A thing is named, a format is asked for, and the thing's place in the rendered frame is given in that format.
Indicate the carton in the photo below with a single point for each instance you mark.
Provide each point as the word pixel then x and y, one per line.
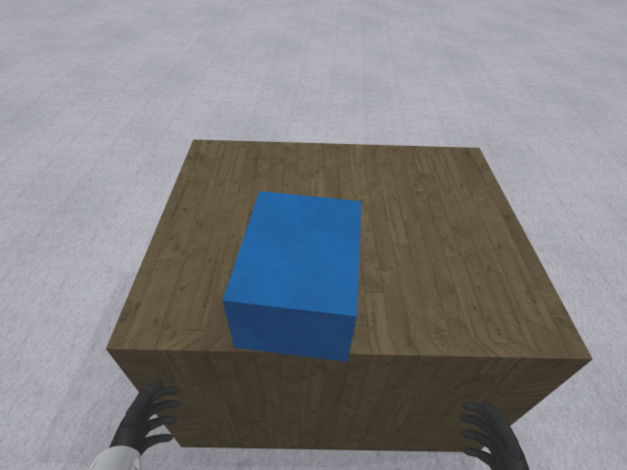
pixel 294 286

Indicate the robot right hand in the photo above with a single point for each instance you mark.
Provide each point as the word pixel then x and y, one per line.
pixel 502 443

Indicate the robot left forearm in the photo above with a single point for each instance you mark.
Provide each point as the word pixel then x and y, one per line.
pixel 117 458

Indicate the pedestal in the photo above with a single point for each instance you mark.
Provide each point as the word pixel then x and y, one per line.
pixel 454 304

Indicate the robot left hand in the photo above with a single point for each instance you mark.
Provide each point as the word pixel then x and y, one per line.
pixel 136 424

